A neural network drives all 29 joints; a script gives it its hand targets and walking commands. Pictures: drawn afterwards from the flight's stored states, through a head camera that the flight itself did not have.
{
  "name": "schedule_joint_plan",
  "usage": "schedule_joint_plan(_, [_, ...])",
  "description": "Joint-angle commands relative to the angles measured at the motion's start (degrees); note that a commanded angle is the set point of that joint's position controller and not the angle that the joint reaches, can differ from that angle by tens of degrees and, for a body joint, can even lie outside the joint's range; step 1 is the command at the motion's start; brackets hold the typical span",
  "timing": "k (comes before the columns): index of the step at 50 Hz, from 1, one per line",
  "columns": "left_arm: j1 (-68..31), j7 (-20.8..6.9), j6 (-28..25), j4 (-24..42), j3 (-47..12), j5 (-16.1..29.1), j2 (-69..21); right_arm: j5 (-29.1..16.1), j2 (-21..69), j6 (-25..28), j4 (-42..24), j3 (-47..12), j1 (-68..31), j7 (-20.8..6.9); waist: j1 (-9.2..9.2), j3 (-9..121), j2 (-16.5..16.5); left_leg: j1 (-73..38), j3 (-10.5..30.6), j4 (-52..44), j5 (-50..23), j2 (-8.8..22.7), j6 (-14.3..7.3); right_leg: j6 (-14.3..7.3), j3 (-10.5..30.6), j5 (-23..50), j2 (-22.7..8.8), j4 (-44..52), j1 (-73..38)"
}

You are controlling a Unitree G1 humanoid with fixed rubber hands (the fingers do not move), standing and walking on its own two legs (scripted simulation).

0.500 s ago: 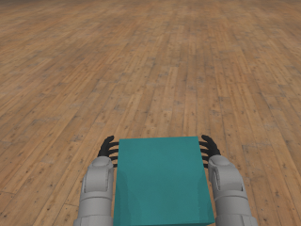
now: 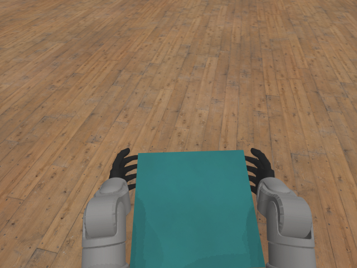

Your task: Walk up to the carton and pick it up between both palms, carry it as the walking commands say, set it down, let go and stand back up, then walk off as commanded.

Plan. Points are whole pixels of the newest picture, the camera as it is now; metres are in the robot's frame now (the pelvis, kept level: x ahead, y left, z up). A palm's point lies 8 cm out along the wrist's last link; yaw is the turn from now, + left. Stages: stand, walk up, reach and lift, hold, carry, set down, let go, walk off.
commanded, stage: carry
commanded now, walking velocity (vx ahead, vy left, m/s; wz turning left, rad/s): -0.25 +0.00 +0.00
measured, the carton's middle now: (191, 214) +0.25 -0.01 -0.01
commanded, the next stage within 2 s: none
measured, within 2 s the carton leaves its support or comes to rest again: neither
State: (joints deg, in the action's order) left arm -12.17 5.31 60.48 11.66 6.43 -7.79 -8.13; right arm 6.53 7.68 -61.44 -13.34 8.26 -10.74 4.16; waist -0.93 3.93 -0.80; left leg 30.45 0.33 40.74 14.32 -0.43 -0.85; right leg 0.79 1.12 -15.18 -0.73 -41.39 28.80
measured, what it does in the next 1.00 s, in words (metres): walks backwards: right foot, then left foot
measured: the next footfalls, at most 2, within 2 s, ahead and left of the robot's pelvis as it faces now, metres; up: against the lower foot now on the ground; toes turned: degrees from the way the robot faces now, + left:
right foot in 0.26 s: -0.04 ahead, -0.10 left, +0.00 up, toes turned -6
left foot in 0.66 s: -0.20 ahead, +0.14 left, +0.00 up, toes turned +5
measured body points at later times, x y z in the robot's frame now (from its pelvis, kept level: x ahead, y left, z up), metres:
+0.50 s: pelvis -0.13 -0.01 +0.03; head -0.14 -0.03 +0.48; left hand +0.16 +0.13 +0.12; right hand +0.14 -0.17 +0.10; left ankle -0.16 +0.13 -0.63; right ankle -0.08 -0.09 -0.71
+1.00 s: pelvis -0.31 +0.01 +0.02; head -0.30 +0.01 +0.47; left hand -0.02 +0.17 +0.10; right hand -0.02 -0.14 +0.10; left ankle -0.24 +0.13 -0.71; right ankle -0.34 -0.09 -0.71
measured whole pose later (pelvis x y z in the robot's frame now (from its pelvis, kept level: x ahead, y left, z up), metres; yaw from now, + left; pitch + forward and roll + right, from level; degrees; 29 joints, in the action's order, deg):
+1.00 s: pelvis -0.31 +0.01 +0.02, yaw +0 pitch +4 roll -1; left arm -11.4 5.8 68.8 19.9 6.7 -6.4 -8.0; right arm 7.7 7.8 -69.7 -21.4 5.5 -9.9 4.8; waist 1.2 4.3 1.7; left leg 27.1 -3.4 32.7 9.8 3.8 -0.4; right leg 2.0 -5.0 -21.6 0.9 -33.7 17.7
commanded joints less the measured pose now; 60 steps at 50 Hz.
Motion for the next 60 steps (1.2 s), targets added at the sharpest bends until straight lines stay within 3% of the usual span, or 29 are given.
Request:
schedule_joint_plan(1, [-26.44, -13.65, 4.45, 8.27, -41.53, 22.95, -52.07, -24.52, 49.26, -3.57, -7.83, -44.19, -29.22, -14.69, 0.29, 15.50, 5.84, -14.10, 10.89, -14.43, -0.18, 9.85, -3.11, -2.27, 2.19, -5.11, -4.92, 2.68, 4.82])
schedule_joint_plan(2, [-26.79, -13.64, 5.68, 9.15, -42.21, 23.17, -51.35, -24.79, 48.84, -4.52, -7.87, -44.13, -27.69, -14.43, -0.32, 16.62, 18.23, -12.46, 25.11, -25.55, -2.11, 21.81, -7.81, 0.22, -5.53, -14.89, 3.32, -15.11, 5.72])
schedule_joint_plan(3, [-25.32, -13.92, 6.69, 7.92, -41.98, 23.59, -50.70, -24.67, 48.91, -5.51, -7.62, -44.16, -26.72, -14.08, 0.27, 16.72, 16.16, -8.68, 25.40, -26.48, -1.03, 23.57, -10.60, 0.39, -2.86, -16.69, 2.36, -24.56, 2.50])
schedule_joint_plan(5, [-26.40, -15.04, 7.38, 9.74, -42.77, 25.74, -51.93, -23.71, 49.77, -6.24, -10.42, -43.38, -27.08, -13.55, 0.92, 16.21, 9.60, -5.63, 15.45, -25.63, -1.22, 17.68, -8.81, 0.74, -3.45, -11.03, 0.61, -27.06, 0.24])
schedule_joint_plan(7, [-27.30, -14.99, 8.00, 10.61, -43.58, 26.62, -52.67, -23.77, 50.36, -6.78, -11.86, -43.01, -27.77, -13.31, 1.00, 18.22, 9.60, -10.35, 9.61, -22.93, -6.97, 14.03, -6.14, 0.66, -5.23, -11.28, 0.92, -16.09, -1.96])
schedule_joint_plan(10, [-25.62, -14.75, 8.91, 10.62, -43.25, 27.34, -51.65, -22.58, 49.01, -7.64, -11.82, -41.97, -24.71, -12.74, 0.56, 19.94, 12.65, -16.23, 11.46, -23.07, -6.36, 15.14, -6.26, -0.28, -6.61, -14.36, 3.26, 0.80, -7.23])
schedule_joint_plan(12, [-23.37, -15.06, 9.61, 7.96, -42.28, 26.51, -51.32, -21.31, 48.15, -8.26, -9.81, -40.98, -23.10, -12.53, 0.87, 19.07, 9.89, -13.34, 10.00, -20.24, -2.13, 13.10, -3.33, -0.69, -5.74, -7.87, 2.39, 16.97, -14.98])
schedule_joint_plan(13, [-22.60, -15.34, 9.79, 6.48, -41.40, 26.07, -50.93, -20.75, 47.56, -8.36, -8.32, -40.41, -23.01, -12.60, 0.75, 17.78, 4.74, -7.13, 8.07, -16.31, 0.70, 11.24, -0.86, -0.84, 0.35, -7.14, -2.34, 21.98, -20.30])
schedule_joint_plan(14, [-20.19, -15.75, 9.51, 4.97, -40.55, 24.76, -50.71, -20.26, 48.33, -8.78, -7.40, -40.46, -21.97, -13.05, 1.71, 15.40, -13.26, 6.49, -1.99, -4.75, 7.77, 1.57, 3.31, -7.06, 20.13, -5.27, -19.08, 26.16, -20.63])
schedule_joint_plan(15, [-22.59, -16.17, 9.08, 6.42, -40.42, 24.58, -51.72, -20.98, 49.24, -8.25, -9.33, -41.68, -27.61, -13.33, 1.45, 11.32, -16.93, 7.11, -3.70, 12.44, 17.92, 0.89, 3.29, -11.07, 21.68, 10.71, -27.82, 27.54, -11.16])
schedule_joint_plan(17, [-25.82, -16.33, 9.03, 8.23, -40.37, 25.33, -52.48, -24.23, 51.56, -7.92, -9.02, -43.63, -30.76, -13.66, 1.32, 10.68, -2.41, 2.92, 1.88, 27.13, 12.23, 0.26, 1.93, -9.89, 9.56, 15.04, -19.35, 22.74, -7.35])
schedule_joint_plan(20, [-24.34, -15.84, 9.12, 9.52, -38.40, 24.68, -51.24, -25.96, 51.99, -8.23, -10.76, -45.24, -30.64, -13.39, 1.30, 13.27, -6.10, 7.01, 0.79, 31.38, 7.99, -0.89, 3.65, -8.48, 3.69, 21.99, -14.09, 18.51, -15.95])
schedule_joint_plan(23, [-20.77, -15.66, 9.66, 8.64, -37.42, 23.92, -50.75, -25.51, 51.34, -8.93, -10.33, -45.13, -27.97, -12.66, 1.77, 16.45, -8.42, 6.82, -1.35, 22.30, 12.00, -0.34, 5.12, -9.25, 6.85, 31.38, -15.48, 16.36, -25.18])
schedule_joint_plan(29, [-19.73, -15.69, 10.20, 8.34, -38.44, 23.71, -50.70, -25.29, 51.70, -9.42, -8.90, -44.22, -25.90, -12.84, 2.48, 18.40, -13.18, -5.48, -5.28, 0.04, 14.63, -1.42, 2.88, -9.57, 9.41, 29.67, -16.38, 17.93, -25.24])
schedule_joint_plan(31, [-19.70, -15.46, 10.06, 8.89, -39.33, 23.51, -51.11, -24.99, 52.08, -9.21, -8.26, -43.59, -24.62, -13.25, 1.95, 19.11, -11.20, -12.11, -6.73, -14.52, 5.19, -0.96, 2.36, -7.70, 6.68, 29.73, -14.34, 15.60, -23.47])
schedule_joint_plan(33, [-19.54, -15.29, 9.63, 8.76, -40.28, 23.12, -51.57, -24.44, 51.52, -8.93, -7.66, -42.21, -23.80, -13.90, 1.85, 18.52, -3.83, -23.30, 0.67, -21.69, 2.31, 6.65, 1.97, -3.35, 3.72, 19.12, -11.19, 11.06, -11.50])
schedule_joint_plan(34, [-20.89, -15.42, 9.58, 9.50, -40.40, 23.46, -51.85, -23.87, 51.07, -8.58, -7.43, -41.55, -23.35, -14.18, 1.54, 17.04, 10.88, -26.00, 12.10, -18.80, -17.31, 19.09, -2.13, 0.58, -2.64, 3.17, -4.93, 5.61, -0.96])
schedule_joint_plan(35, [-26.01, -15.53, 9.32, 11.35, -41.78, 24.44, -52.01, -23.82, 51.70, -8.11, -8.20, -41.81, -25.39, -14.24, -0.07, 13.11, 20.10, -19.67, 15.07, -19.24, -32.74, 26.43, -9.05, 0.58, -6.55, -16.38, -1.57, -6.99, 4.27])
schedule_joint_plan(36, [-26.79, -15.44, 9.24, 10.60, -42.27, 25.17, -52.58, -24.16, 52.00, -8.34, -9.02, -41.91, -25.96, -14.28, -0.25, 11.96, 15.15, -16.47, 13.31, -18.45, -39.91, 25.06, -11.73, 0.34, -2.98, -19.44, 0.50, -20.26, 4.59])
schedule_joint_plan(37, [-27.43, -15.63, 9.01, 11.69, -43.26, 26.34, -52.79, -24.01, 52.57, -8.39, -9.84, -42.11, -25.64, -14.28, 0.23, 11.85, 9.81, -14.91, 9.09, -17.40, -38.44, 21.74, -10.76, 0.26, -0.50, -17.18, 1.58, -25.80, 4.33])
schedule_joint_plan(40, [-29.32, -15.49, 8.55, 13.57, -44.98, 27.71, -52.88, -23.58, 52.22, -8.04, -11.09, -41.30, -25.99, -14.14, 0.78, 13.66, 9.92, -19.40, 2.89, -14.68, -34.88, 15.59, -8.19, 1.85, -2.64, -11.40, 1.18, -28.59, 6.33])
schedule_joint_plan(47, [-21.84, -15.04, 9.77, 10.35, -43.39, 26.72, -51.15, -21.27, 49.26, -8.25, -10.85, -40.56, -20.08, -13.10, -0.01, 17.97, 13.82, -26.00, 9.57, -13.72, -39.62, 18.01, -10.44, 1.17, -6.52, -12.50, 2.65, 1.22, -3.13])
schedule_joint_plan(49, [-20.32, -15.48, 9.79, 8.58, -42.14, 25.68, -51.31, -21.07, 49.33, -8.37, -10.17, -41.17, -20.51, -13.14, 0.69, 18.30, 11.69, -22.64, 7.49, -11.84, -33.85, 15.76, -7.61, 0.90, -7.09, -1.67, 1.62, 17.32, -11.57])
schedule_joint_plan(51, [-20.35, -15.84, 9.59, 7.93, -40.47, 24.60, -50.83, -21.56, 49.81, -8.21, -9.11, -42.00, -21.81, -13.43, 0.62, 18.15, 0.50, -8.32, 4.24, -6.61, -11.66, 11.22, -1.40, 0.00, 4.64, 6.43, -9.57, 22.57, -24.39])
schedule_joint_plan(52, [-18.09, -16.15, 8.79, 7.12, -40.04, 23.86, -51.70, -22.35, 50.22, -8.20, -11.87, -43.38, -22.77, -13.77, 0.78, 14.78, -17.68, 3.35, -4.45, -0.40, 10.71, 3.78, 1.70, -7.55, 16.70, 26.92, -23.30, 21.42, -21.81])
schedule_joint_plan(53, [-20.94, -16.31, 8.32, 8.07, -39.33, 23.99, -52.69, -23.04, 52.28, -7.77, -11.76, -44.51, -26.36, -13.86, 1.16, 14.57, -16.48, 1.57, -3.30, 15.72, 21.41, 1.67, 1.95, -12.09, 15.90, 38.89, -24.87, 20.43, -18.35])
schedule_joint_plan(55, [-22.05, -16.34, 7.79, 10.23, -39.15, 24.55, -53.82, -25.64, 54.14, -6.98, -13.43, -46.35, -29.34, -14.06, 1.09, 14.07, -4.30, 1.75, 1.92, 28.17, 16.32, -0.10, 1.65, -10.80, 7.47, 30.60, -18.80, 19.16, -15.06])
schedule_joint_plan(57, [-22.36, -15.84, 7.78, 11.86, -38.34, 24.11, -52.80, -27.18, 53.99, -7.24, -13.91, -46.73, -29.18, -14.01, 0.91, 14.01, -5.67, 3.99, 1.52, 30.53, 10.77, -0.30, 3.04, -9.23, 3.79, 23.22, -15.27, 19.19, -16.63])
schedule_joint_plan(60, [-19.79, -15.42, 8.21, 11.08, -37.38, 22.86, -51.68, -27.18, 52.54, -7.94, -14.16, -47.10, -27.95, -13.39, 1.23, 15.95, -8.04, 3.67, -1.13, 24.13, 11.42, -0.10, 4.84, -9.11, 5.82, 20.38, -14.82, 19.44, -21.68])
